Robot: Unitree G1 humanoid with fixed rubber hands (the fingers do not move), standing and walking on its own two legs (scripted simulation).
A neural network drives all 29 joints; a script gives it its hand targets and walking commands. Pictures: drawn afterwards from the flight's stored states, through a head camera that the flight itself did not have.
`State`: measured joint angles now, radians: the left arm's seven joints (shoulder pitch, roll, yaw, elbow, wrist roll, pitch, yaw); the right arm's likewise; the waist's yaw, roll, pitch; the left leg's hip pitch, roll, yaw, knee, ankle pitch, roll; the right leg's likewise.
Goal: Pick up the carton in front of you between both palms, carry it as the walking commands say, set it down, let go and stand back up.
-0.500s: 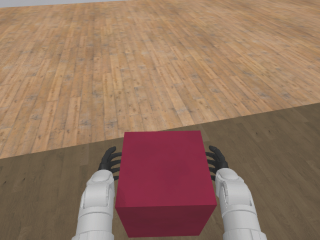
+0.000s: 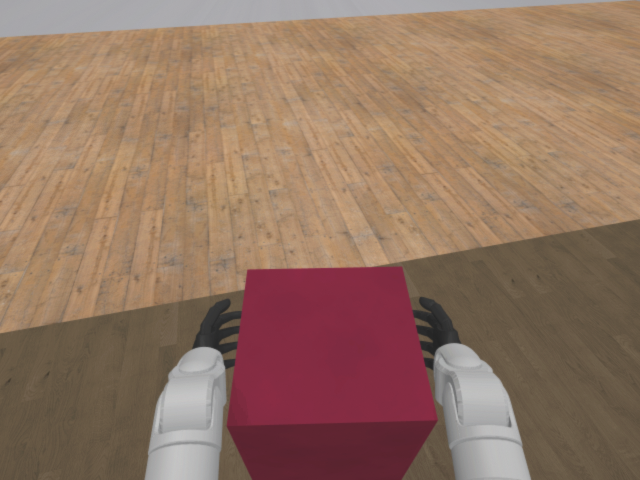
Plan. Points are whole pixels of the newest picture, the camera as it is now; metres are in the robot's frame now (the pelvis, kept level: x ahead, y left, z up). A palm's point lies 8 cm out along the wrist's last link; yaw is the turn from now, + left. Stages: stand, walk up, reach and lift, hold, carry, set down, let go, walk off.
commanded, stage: hold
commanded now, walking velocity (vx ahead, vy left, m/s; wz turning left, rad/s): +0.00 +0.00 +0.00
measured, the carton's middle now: (326, 380) +0.29 +0.00 -0.03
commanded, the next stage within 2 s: carry in 1.12 s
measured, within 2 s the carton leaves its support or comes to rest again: neither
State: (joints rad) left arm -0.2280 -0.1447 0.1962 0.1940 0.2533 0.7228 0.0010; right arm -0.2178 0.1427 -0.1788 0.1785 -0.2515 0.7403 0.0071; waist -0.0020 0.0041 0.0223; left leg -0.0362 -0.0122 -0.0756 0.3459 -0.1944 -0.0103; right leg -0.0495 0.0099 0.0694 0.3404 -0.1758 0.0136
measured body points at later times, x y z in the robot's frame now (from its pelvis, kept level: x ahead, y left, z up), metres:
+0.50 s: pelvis -0.01 +0.00 +0.00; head -0.05 +0.00 +0.45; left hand +0.29 +0.15 +0.04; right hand +0.29 -0.15 +0.04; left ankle +0.01 +0.13 -0.75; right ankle +0.02 -0.13 -0.75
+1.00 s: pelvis +0.00 +0.00 +0.00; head -0.04 +0.00 +0.45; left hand +0.29 +0.15 +0.04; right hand +0.29 -0.15 +0.04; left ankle +0.01 +0.13 -0.75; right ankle +0.02 -0.13 -0.75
